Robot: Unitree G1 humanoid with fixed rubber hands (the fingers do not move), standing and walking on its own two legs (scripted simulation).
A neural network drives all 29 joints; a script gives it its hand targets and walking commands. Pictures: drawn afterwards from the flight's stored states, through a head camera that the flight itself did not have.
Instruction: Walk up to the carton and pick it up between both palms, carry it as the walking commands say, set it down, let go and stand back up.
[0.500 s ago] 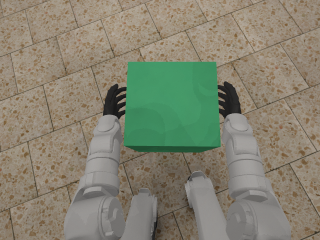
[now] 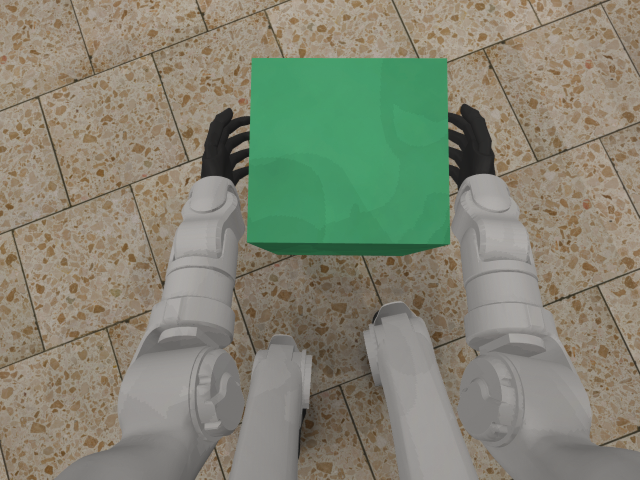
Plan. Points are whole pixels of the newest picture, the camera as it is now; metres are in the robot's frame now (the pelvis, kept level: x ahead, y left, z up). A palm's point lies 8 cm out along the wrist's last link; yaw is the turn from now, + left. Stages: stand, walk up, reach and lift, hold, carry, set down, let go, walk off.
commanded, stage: set down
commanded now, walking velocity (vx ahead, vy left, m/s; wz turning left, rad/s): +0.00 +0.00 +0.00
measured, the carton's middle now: (343, 178) +0.48 -0.07 -0.17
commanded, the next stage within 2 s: none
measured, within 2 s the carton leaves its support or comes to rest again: neither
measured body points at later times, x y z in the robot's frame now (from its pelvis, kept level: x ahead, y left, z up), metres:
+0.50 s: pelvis -0.02 +0.00 -0.07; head +0.30 -0.05 +0.25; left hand +0.52 +0.07 -0.19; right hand +0.47 -0.23 -0.20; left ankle +0.05 +0.12 -0.48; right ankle +0.13 -0.14 -0.48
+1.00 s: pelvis -0.02 +0.00 -0.11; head +0.34 -0.02 +0.16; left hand +0.53 +0.08 -0.28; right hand +0.49 -0.22 -0.27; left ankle +0.05 +0.12 -0.48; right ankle +0.13 -0.14 -0.48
